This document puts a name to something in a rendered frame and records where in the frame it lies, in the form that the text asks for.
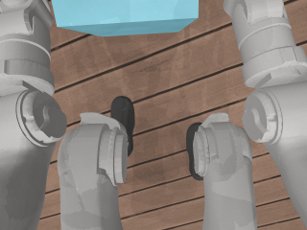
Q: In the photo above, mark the robot right thigh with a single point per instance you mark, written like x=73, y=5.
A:
x=229, y=197

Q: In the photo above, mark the left robot upper arm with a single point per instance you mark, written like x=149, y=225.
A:
x=31, y=123

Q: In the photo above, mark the right robot upper arm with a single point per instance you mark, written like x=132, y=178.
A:
x=276, y=116

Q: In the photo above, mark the robot right forearm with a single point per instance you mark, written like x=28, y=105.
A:
x=266, y=43

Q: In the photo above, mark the robot right foot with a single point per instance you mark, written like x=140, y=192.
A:
x=190, y=134

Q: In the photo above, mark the robot left forearm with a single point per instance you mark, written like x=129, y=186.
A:
x=25, y=46

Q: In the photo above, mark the carton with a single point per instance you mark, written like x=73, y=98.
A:
x=125, y=17

